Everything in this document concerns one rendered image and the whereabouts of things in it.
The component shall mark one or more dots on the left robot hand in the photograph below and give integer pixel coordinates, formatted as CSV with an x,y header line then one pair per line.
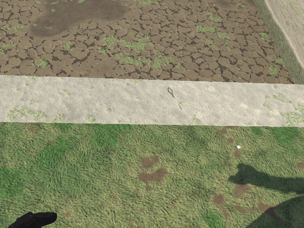
x,y
36,220

